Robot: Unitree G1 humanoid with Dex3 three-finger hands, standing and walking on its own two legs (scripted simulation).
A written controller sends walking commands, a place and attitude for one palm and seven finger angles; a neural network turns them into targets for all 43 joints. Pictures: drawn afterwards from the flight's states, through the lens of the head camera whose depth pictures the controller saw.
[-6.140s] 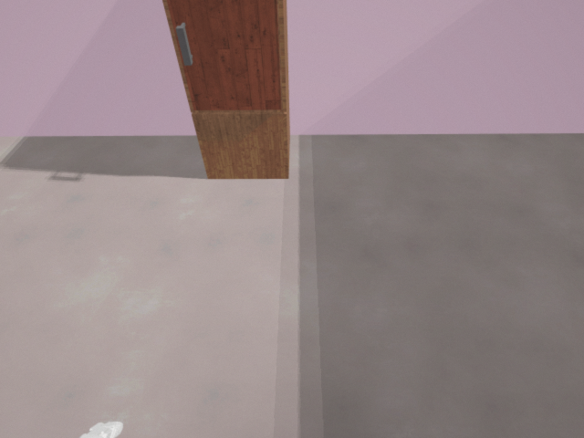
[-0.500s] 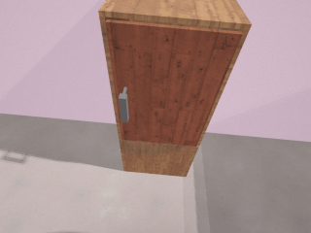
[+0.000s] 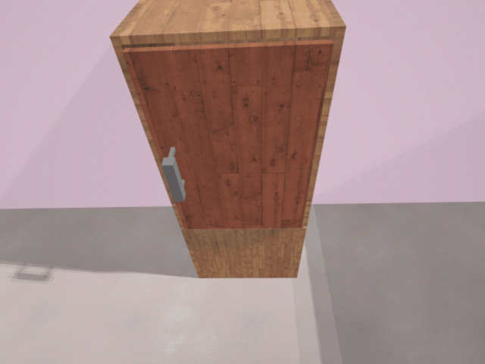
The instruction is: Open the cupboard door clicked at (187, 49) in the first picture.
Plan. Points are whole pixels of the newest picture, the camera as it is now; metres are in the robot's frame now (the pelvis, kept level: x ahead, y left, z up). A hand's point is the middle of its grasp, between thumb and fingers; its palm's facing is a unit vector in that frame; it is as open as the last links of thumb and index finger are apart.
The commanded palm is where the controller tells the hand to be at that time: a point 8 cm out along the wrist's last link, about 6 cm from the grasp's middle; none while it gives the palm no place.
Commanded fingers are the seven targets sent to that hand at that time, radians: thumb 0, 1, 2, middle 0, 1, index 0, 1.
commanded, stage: come to a stop and stand still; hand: left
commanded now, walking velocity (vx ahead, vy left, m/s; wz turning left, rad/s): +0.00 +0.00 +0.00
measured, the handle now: (176, 174) +0.56 +0.20 -0.05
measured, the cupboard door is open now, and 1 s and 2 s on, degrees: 0 0 0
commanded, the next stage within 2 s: look again from close up in 0.30 s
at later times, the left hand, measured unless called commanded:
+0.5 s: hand out of the picture +0.01 +0.17 -0.17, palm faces +0.02 -0.98 -0.21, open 7.4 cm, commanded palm none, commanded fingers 0.00 0.90 0.90 -0.20 -0.30 -0.20 -0.30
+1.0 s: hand out of the picture +0.02 +0.19 -0.17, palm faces +0.01 -0.97 -0.24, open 7.4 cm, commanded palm +0.10 +0.24 -0.07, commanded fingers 0.00 0.88 0.89 -0.20 -0.31 -0.20 -0.31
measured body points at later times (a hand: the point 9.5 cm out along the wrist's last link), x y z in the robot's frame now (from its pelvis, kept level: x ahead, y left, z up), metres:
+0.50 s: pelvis +0.01 -0.01 +0.00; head +0.02 -0.02 +0.45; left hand +0.01 +0.22 -0.15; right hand +0.02 -0.23 -0.16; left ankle -0.01 +0.14 -0.73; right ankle -0.03 -0.09 -0.73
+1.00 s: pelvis +0.01 +0.00 +0.01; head +0.02 -0.01 +0.46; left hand +0.02 +0.24 -0.15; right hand +0.03 -0.23 -0.16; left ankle -0.01 +0.14 -0.73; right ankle -0.03 -0.09 -0.73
